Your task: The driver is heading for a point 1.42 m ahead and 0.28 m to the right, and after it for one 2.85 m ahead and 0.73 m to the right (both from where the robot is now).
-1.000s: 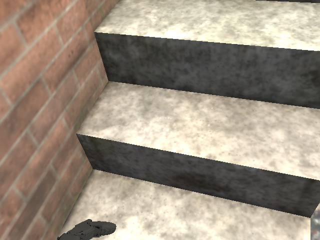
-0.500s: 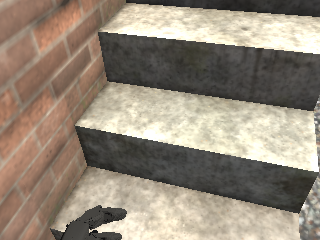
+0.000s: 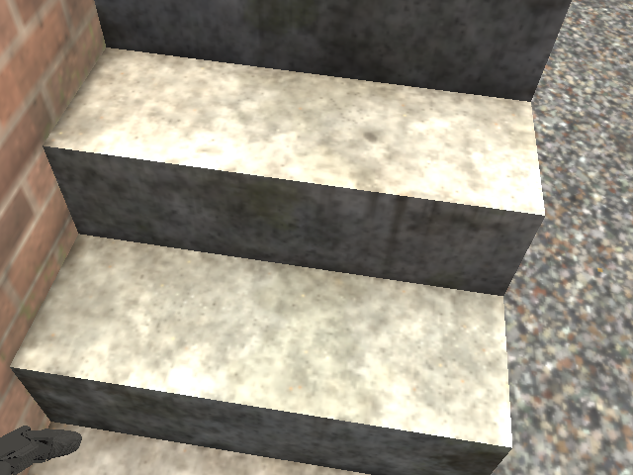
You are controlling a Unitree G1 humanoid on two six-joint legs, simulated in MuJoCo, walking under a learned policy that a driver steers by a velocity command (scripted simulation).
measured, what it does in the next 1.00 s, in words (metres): climbs: right foot 0.10 m higher, then right foot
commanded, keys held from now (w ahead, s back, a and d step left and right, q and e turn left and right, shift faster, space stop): w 1.00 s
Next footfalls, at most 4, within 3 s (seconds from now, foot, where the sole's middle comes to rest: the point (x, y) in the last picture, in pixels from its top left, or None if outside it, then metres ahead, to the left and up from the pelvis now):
0.18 right None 0.04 -0.09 -0.61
0.32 right None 0.02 -0.09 -0.71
0.58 left None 0.22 0.16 -0.51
1.00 right None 0.26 -0.07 -0.51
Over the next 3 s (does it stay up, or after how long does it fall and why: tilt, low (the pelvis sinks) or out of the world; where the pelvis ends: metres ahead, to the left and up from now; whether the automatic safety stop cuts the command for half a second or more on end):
stays up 0.84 -0.18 0.69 its command is cut before an obstacle from the start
